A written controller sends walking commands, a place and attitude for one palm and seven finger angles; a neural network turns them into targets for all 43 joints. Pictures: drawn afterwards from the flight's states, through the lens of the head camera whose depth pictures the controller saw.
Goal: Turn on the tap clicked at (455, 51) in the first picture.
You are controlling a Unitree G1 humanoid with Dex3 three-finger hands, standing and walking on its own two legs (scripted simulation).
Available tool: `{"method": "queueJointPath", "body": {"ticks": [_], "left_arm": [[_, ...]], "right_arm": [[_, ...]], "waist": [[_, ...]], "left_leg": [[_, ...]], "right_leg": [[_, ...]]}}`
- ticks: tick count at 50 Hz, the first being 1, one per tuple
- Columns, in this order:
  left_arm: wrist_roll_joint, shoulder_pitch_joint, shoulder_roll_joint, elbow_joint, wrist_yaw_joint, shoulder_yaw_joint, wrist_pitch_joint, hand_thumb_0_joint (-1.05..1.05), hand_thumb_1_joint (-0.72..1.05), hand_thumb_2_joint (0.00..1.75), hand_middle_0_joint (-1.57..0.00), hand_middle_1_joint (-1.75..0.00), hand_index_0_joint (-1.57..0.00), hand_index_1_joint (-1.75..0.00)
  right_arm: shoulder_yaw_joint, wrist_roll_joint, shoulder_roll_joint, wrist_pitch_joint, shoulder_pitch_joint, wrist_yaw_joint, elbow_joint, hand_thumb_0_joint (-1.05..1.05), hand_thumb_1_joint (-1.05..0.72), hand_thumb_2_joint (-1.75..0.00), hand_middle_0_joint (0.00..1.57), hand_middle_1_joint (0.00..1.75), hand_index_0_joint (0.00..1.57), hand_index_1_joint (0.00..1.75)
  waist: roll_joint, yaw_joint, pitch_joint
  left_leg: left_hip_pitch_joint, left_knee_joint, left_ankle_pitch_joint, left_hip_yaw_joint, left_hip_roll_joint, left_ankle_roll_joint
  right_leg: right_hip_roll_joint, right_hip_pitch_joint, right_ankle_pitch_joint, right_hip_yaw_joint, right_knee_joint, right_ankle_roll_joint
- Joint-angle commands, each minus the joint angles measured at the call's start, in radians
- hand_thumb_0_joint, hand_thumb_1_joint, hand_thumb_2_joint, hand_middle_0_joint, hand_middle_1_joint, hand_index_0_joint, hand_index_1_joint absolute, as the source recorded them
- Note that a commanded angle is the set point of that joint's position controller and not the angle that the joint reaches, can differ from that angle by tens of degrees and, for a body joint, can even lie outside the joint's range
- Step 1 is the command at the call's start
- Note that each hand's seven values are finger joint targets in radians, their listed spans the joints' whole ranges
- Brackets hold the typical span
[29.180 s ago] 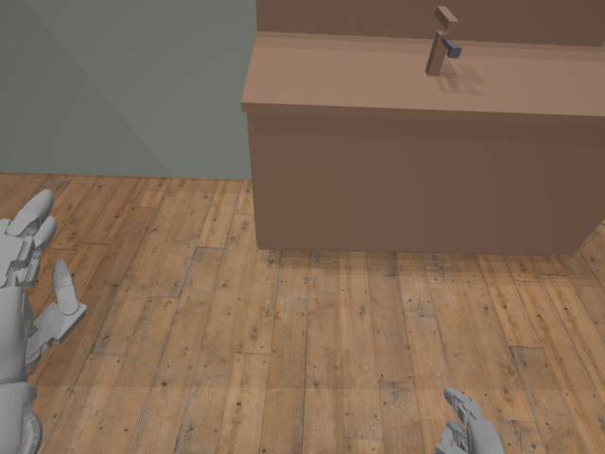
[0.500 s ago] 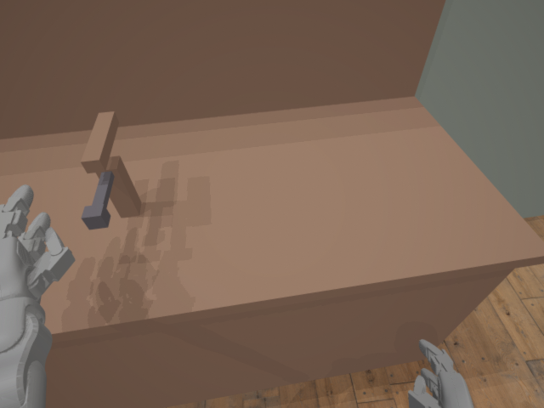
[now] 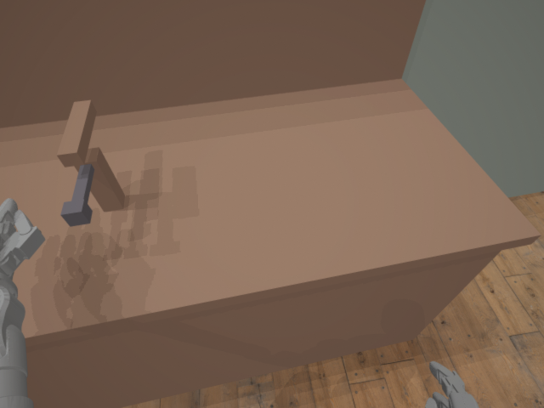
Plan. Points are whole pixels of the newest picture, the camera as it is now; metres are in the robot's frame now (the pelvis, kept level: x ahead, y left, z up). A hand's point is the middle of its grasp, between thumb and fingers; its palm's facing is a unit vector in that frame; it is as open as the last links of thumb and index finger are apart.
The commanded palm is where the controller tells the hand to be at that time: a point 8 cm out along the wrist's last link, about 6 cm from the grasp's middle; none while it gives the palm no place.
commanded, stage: reach beside the lever's end, fingers flat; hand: left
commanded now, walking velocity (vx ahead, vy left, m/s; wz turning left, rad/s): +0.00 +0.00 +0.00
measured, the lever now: (77, 212) +0.34 +0.32 +0.10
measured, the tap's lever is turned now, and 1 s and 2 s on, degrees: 0 0 28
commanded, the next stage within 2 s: push the lever round in 0.42 s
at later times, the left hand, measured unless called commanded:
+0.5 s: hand (41, 230) +0.31 +0.36 +0.10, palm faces +0.52 -0.85 -0.10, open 7.9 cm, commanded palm +0.26 +0.39 +0.10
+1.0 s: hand (61, 230) +0.31 +0.33 +0.10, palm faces +0.51 -0.85 -0.09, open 7.8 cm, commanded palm +0.27 +0.37 +0.10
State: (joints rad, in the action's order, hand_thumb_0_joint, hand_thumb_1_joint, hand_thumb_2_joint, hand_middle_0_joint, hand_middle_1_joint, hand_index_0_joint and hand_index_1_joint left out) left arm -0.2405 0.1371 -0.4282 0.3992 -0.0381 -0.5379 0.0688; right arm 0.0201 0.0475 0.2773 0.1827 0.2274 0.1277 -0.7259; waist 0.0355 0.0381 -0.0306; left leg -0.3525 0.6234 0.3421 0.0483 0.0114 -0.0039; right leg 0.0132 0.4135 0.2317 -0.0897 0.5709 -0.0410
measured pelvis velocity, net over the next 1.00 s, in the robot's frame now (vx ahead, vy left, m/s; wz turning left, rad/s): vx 0.02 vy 0.01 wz -0.01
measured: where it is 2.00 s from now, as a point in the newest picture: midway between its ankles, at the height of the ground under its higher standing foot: outside the picture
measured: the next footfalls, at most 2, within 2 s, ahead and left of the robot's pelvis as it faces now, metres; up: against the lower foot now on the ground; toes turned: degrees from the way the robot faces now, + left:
none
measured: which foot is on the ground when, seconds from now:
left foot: down 0.00-1.00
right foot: down 0.00-1.00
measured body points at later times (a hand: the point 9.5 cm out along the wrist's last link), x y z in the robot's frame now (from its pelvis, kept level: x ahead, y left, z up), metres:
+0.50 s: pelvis +0.02 +0.02 +0.00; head +0.04 +0.02 +0.45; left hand +0.27 +0.40 +0.11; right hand +0.15 -0.23 -0.10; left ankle -0.01 +0.12 -0.73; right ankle +0.04 -0.09 -0.73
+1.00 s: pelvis +0.02 +0.01 +0.00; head +0.04 +0.01 +0.45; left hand +0.28 +0.38 +0.11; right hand +0.18 -0.23 -0.09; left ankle -0.01 +0.12 -0.73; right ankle +0.04 -0.09 -0.73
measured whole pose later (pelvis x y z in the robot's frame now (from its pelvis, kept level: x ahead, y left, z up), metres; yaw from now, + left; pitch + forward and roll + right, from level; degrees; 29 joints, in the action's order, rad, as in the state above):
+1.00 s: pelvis +0.02 +0.01 +0.00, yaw -1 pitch +5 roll -1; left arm -0.22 0.07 -0.35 0.30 0.00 -0.47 0.06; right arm 0.02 0.04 0.25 0.15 0.22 0.11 -0.68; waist 0.03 0.04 -0.06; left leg -0.34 0.61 0.36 0.03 0.02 -0.02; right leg 0.01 0.40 0.24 -0.07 0.56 -0.02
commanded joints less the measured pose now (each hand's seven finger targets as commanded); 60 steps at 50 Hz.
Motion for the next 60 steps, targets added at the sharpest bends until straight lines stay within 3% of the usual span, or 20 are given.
{"method": "queueJointPath", "body": {"ticks": [1, 6, 10, 11, 14, 16, 17, 21, 25, 26, 33, 35, 38, 40, 45, 47, 51, 53, 54, 60], "left_arm": [[0.006, 0.313, -0.371, -0.140, -0.026, -0.098, 0.095, 0.00, 0.90, 0.90, -0.15, -0.15, -0.15, -0.15], [0.011, 0.333, -0.361, -0.160, -0.041, -0.074, 0.116, 0.00, 0.90, 0.90, -0.15, -0.15, -0.15, -0.15], [-0.002, 0.259, -0.318, -0.157, -0.032, -0.065, 0.123, 0.00, 0.90, 0.90, -0.15, -0.15, -0.15, -0.15], [0.002, 0.201, -0.360, -0.138, -0.020, -0.125, 0.120, 0.00, 0.90, 0.90, -0.15, -0.15, -0.15, -0.15], [-0.002, 0.185, -0.326, -0.144, -0.020, -0.101, 0.101, 0.00, 0.90, 0.90, -0.15, -0.15, -0.15, -0.15], [0.008, 0.164, -0.340, -0.214, -0.006, -0.120, 0.107, 0.00, 0.90, 0.90, -0.15, -0.15, -0.15, -0.15], [0.013, 0.170, -0.309, -0.243, -0.002, -0.090, 0.108, 0.00, 0.90, 0.90, -0.15, -0.15, -0.15, -0.15], [0.009, 0.126, -0.267, -0.347, 0.014, -0.073, 0.135, 0.00, 0.90, 0.90, -0.15, -0.15, -0.15, -0.15], [-0.013, 0.137, -0.215, -0.296, 0.000, -0.040, 0.116, 0.00, 0.90, 0.90, -0.15, -0.15, -0.15, -0.15], [-0.006, 0.147, -0.234, -0.293, 0.002, -0.057, 0.109, 0.00, 0.90, 0.90, -0.15, -0.15, -0.15, -0.15], [0.012, 0.253, -0.216, -0.335, 0.000, 0.009, 0.090, 0.00, 0.90, 0.90, -0.15, -0.15, -0.15, -0.15], [0.012, 0.247, -0.218, -0.336, 0.010, 0.003, 0.102, 0.00, 0.90, 0.90, -0.15, -0.15, -0.15, -0.15], [0.016, 0.226, -0.200, -0.338, 0.026, 0.007, 0.108, 0.00, 0.90, 0.90, -0.15, -0.15, -0.15, -0.15], [0.010, 0.182, -0.201, -0.298, 0.027, -0.005, 0.088, 0.00, 0.90, 0.90, -0.15, -0.15, -0.15, -0.15], [0.004, 0.124, -0.216, -0.294, 0.029, -0.034, 0.042, 0.00, 0.90, 0.90, -0.15, -0.15, -0.15, -0.15], [0.017, 0.153, -0.213, -0.338, 0.045, -0.030, 0.054, 0.00, 0.90, 0.90, -0.15, -0.15, -0.15, -0.15], [0.021, 0.171, -0.197, -0.371, 0.068, -0.018, 0.095, 0.00, 0.90, 0.90, -0.15, -0.15, -0.15, -0.15], [0.017, 0.212, -0.177, -0.336, 0.065, 0.008, 0.104, 0.00, 0.90, 0.90, -0.15, -0.15, -0.15, -0.15], [0.013, 0.208, -0.185, -0.318, 0.060, 0.001, 0.105, 0.00, 0.90, 0.90, -0.15, -0.15, -0.15, -0.15], [0.017, 0.254, -0.189, -0.304, 0.049, 0.029, 0.088, 0.00, 0.90, 0.90, -0.15, -0.15, -0.15, -0.15]], "right_arm": [[-0.050, 0.007, 0.138, 0.046, -0.054, 0.016, 0.119, 0.00, -0.90, -0.90, 0.20, 0.30, 0.20, 0.30], [-0.054, 0.002, 0.138, 0.044, -0.038, 0.011, 0.135, 0.00, -0.90, -0.90, 0.20, 0.30, 0.20, 0.30], [-0.058, -0.004, 0.139, 0.043, -0.021, 0.003, 0.149, 0.00, -0.90, -0.90, 0.20, 0.30, 0.20, 0.30], [-0.061, -0.001, 0.139, 0.038, -0.023, 0.002, 0.145, 0.00, -0.90, -0.90, 0.20, 0.30, 0.20, 0.30], [-0.061, -0.003, 0.140, 0.028, -0.014, -0.004, 0.158, 0.00, -0.90, -0.90, 0.20, 0.30, 0.20, 0.30], [-0.062, -0.002, 0.131, 0.028, -0.025, -0.005, 0.164, 0.00, -0.90, -0.90, 0.20, 0.30, 0.20, 0.30], [-0.063, -0.005, 0.129, 0.030, -0.021, -0.007, 0.170, 0.00, -0.90, -0.90, 0.20, 0.30, 0.20, 0.30], [-0.067, -0.013, 0.122, 0.041, -0.026, -0.009, 0.167, 0.00, -0.90, -0.90, 0.20, 0.30, 0.20, 0.30], [-0.069, -0.007, 0.129, 0.042, -0.026, -0.002, 0.148, 0.00, -0.90, -0.90, 0.20, 0.30, 0.20, 0.30], [-0.067, -0.002, 0.125, 0.040, -0.038, 0.003, 0.141, 0.00, -0.90, -0.90, 0.20, 0.30, 0.20, 0.30], [-0.057, -0.007, 0.122, 0.046, -0.047, 0.013, 0.144, 0.00, -0.90, -0.90, 0.20, 0.30, 0.20, 0.30], [-0.055, -0.010, 0.119, 0.047, -0.053, 0.014, 0.148, 0.00, -0.90, -0.90, 0.20, 0.30, 0.20, 0.30], [-0.054, -0.010, 0.111, 0.045, -0.061, 0.009, 0.149, 0.00, -0.90, -0.90, 0.20, 0.30, 0.20, 0.30], [-0.056, -0.008, 0.116, 0.041, -0.058, 0.006, 0.151, 0.00, -0.90, -0.90, 0.20, 0.30, 0.20, 0.30], [-0.058, -0.002, 0.115, 0.018, -0.066, 0.002, 0.171, 0.00, -0.90, -0.90, 0.20, 0.30, 0.20, 0.30], [-0.056, -0.005, 0.108, 0.016, -0.068, -0.001, 0.172, 0.00, -0.90, -0.90, 0.20, 0.30, 0.20, 0.30], [-0.058, -0.008, 0.105, 0.020, -0.072, -0.003, 0.160, 0.00, -0.90, -0.90, 0.20, 0.30, 0.20, 0.30], [-0.058, -0.010, 0.112, 0.019, -0.065, -0.001, 0.148, 0.00, -0.90, -0.90, 0.20, 0.30, 0.20, 0.30], [-0.060, -0.009, 0.116, 0.018, -0.065, 0.001, 0.145, 0.00, -0.90, -0.90, 0.20, 0.30, 0.20, 0.30], [-0.054, -0.003, 0.115, 0.022, -0.081, 0.012, 0.146, 0.00, -0.90, -0.90, 0.20, 0.30, 0.20, 0.30]], "waist": [[0.049, -0.019, -0.203], [0.086, -0.014, -0.265], [0.043, -0.001, -0.278], [0.046, 0.016, -0.271], [0.017, 0.010, -0.253], [0.089, 0.028, -0.264], [0.100, 0.018, -0.266], [0.088, 0.016, -0.272], [0.022, -0.009, -0.213], [0.051, -0.006, -0.192], [0.078, -0.020, -0.237], [0.051, -0.013, -0.247], [0.083, -0.002, -0.258], [0.035, 0.006, -0.254], [0.018, 0.022, -0.254], [0.060, 0.019, -0.254], [0.063, 0.004, -0.231], [0.024, -0.019, -0.221], [0.001, -0.017, -0.228], [0.059, -0.014, -0.236]], "left_leg": [[-0.068, -0.086, -0.158, -0.003, 0.009, -0.028], [-0.029, -0.087, -0.192, 0.003, 0.007, -0.023], [-0.027, -0.090, -0.247, 0.010, 0.004, -0.015], [-0.031, -0.089, -0.262, 0.009, 0.000, -0.014], [-0.043, -0.094, -0.296, 0.007, 0.001, -0.007], [-0.011, -0.098, -0.343, 0.011, -0.003, 0.005], [0.010, -0.099, -0.365, 0.009, -0.006, 0.010], [0.057, -0.088, -0.462, 0.018, -0.019, 0.025], [0.029, -0.094, -0.383, 0.019, -0.014, 0.028], [0.026, -0.098, -0.357, 0.015, -0.013, 0.025], [0.053, -0.099, -0.315, 0.020, -0.005, 0.030], [0.043, -0.098, -0.319, 0.025, -0.004, 0.031], [0.058, -0.096, -0.356, 0.021, -0.005, 0.040], [0.034, -0.096, -0.361, 0.019, -0.005, 0.037], [0.006, -0.097, -0.378, 0.000, -0.003, 0.025], [0.024, -0.099, -0.380, 0.000, -0.004, 0.024], [0.025, -0.092, -0.349, 0.000, -0.007, 0.016], [0.011, -0.093, -0.293, -0.002, -0.005, 0.008], [0.000, -0.093, -0.273, -0.001, -0.003, 0.003], [-0.008, -0.106, -0.198, -0.005, 0.004, -0.009]], "right_leg": [[-0.025, -0.184, -0.074, 0.079, -0.069, 0.021], [-0.018, -0.182, -0.094, 0.066, -0.053, 0.014], [-0.012, -0.188, -0.143, 0.052, -0.042, 0.013], [-0.011, -0.199, -0.153, 0.051, -0.038, 0.011], [-0.011, -0.193, -0.187, 0.042, -0.035, 0.015], [-0.010, -0.197, -0.194, 0.039, -0.029, 0.009], [-0.009, -0.187, -0.200, 0.038, -0.030, 0.008], [-0.003, -0.177, -0.228, 0.030, -0.025, 0.009], [-0.004, -0.142, -0.195, 0.026, -0.036, 0.011], [-0.007, -0.137, -0.179, 0.029, -0.041, 0.010], [-0.009, -0.131, -0.146, 0.030, -0.042, 0.006], [-0.008, -0.147, -0.151, 0.029, -0.035, 0.007], [-0.008, -0.158, -0.176, 0.029, -0.032, 0.004], [-0.010, -0.173, -0.193, 0.027, -0.032, 0.006], [-0.015, -0.217, -0.250, 0.034, -0.037, 0.009], [-0.014, -0.212, -0.244, 0.037, -0.039, 0.007], [-0.010, -0.192, -0.218, 0.042, -0.042, 0.009], [-0.010, -0.174, -0.188, 0.046, -0.051, 0.013], [-0.010, -0.181, -0.178, 0.049, -0.053, 0.014], [-0.020, -0.190, -0.115, 0.064, -0.070, 0.014]]}}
